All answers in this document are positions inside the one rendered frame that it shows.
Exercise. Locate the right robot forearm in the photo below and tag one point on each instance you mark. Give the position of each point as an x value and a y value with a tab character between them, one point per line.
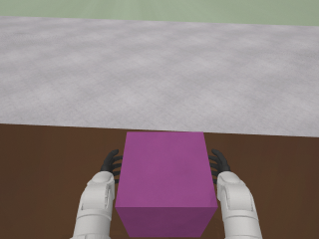
238	209

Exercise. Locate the left robot forearm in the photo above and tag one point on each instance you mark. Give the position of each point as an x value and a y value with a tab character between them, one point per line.
95	210

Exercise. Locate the robot left hand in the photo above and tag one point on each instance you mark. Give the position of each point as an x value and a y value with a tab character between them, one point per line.
109	166

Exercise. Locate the robot right hand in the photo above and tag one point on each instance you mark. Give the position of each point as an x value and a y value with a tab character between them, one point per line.
221	165

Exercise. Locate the carton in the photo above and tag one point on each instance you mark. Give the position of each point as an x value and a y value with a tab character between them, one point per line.
165	187

